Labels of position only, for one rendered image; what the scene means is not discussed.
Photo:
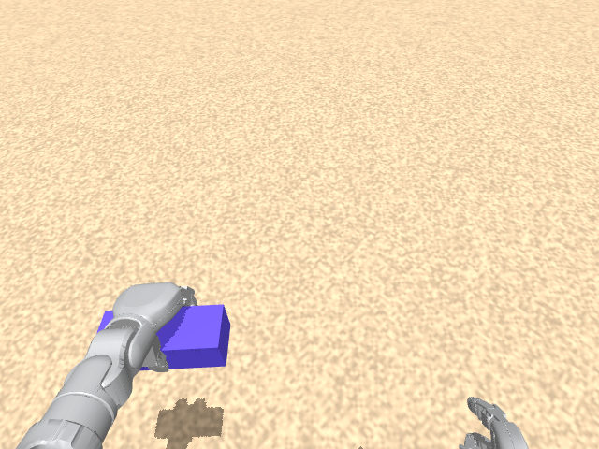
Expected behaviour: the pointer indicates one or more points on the left robot hand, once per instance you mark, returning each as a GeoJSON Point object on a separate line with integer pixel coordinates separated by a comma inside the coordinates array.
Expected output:
{"type": "Point", "coordinates": [158, 303]}

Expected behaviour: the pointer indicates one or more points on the right robot hand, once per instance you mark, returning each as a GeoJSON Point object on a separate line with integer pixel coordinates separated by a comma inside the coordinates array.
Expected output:
{"type": "Point", "coordinates": [504, 435]}

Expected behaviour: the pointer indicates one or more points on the carton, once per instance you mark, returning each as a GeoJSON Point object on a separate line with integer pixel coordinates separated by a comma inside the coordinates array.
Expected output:
{"type": "Point", "coordinates": [196, 337]}

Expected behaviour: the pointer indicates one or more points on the left robot arm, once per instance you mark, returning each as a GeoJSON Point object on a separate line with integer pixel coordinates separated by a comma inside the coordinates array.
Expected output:
{"type": "Point", "coordinates": [84, 410]}

